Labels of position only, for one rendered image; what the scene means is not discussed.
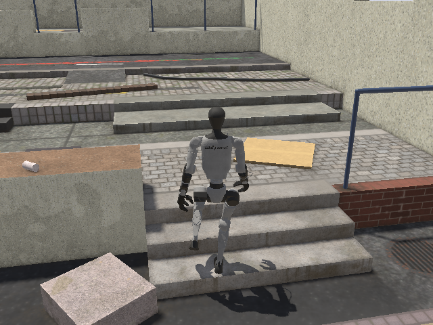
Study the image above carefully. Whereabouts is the right robot upper arm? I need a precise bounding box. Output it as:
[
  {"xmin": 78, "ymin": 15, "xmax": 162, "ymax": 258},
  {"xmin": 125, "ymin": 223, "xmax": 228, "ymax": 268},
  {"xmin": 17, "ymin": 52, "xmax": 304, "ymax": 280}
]
[{"xmin": 231, "ymin": 136, "xmax": 246, "ymax": 173}]

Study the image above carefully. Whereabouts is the robot left hand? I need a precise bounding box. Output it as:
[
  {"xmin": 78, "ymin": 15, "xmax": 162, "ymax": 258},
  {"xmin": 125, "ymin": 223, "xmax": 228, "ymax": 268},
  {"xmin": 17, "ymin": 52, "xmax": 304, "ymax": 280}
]
[{"xmin": 177, "ymin": 194, "xmax": 193, "ymax": 212}]

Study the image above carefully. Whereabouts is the left robot upper arm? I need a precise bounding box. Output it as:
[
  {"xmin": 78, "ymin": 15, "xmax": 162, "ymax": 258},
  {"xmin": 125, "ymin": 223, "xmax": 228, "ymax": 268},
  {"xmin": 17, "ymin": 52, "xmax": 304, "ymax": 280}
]
[{"xmin": 185, "ymin": 136, "xmax": 203, "ymax": 174}]

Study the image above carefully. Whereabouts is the robot right hand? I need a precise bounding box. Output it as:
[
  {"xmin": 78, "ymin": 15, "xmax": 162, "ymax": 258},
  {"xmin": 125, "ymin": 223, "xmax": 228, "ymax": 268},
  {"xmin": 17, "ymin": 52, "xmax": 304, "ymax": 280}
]
[{"xmin": 233, "ymin": 181, "xmax": 249, "ymax": 192}]

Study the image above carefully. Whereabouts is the robot right forearm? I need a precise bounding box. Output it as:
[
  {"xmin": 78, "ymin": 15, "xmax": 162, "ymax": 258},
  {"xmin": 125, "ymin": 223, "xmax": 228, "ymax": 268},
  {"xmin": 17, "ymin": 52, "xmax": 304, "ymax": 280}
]
[{"xmin": 238, "ymin": 164, "xmax": 248, "ymax": 184}]

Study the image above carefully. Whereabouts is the robot right foot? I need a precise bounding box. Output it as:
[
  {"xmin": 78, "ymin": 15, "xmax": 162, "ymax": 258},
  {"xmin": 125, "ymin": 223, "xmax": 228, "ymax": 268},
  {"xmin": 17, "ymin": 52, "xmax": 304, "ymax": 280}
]
[{"xmin": 214, "ymin": 257, "xmax": 223, "ymax": 274}]

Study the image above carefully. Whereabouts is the robot left forearm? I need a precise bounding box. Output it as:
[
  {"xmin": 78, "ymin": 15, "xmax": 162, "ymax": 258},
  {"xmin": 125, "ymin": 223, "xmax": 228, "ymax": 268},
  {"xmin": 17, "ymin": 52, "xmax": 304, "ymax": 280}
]
[{"xmin": 179, "ymin": 163, "xmax": 192, "ymax": 196}]

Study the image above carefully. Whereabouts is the right robot shin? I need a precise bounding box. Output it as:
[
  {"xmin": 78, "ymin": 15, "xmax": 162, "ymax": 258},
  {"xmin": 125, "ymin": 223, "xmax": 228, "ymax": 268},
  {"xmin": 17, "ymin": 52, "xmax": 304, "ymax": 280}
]
[{"xmin": 216, "ymin": 220, "xmax": 231, "ymax": 265}]

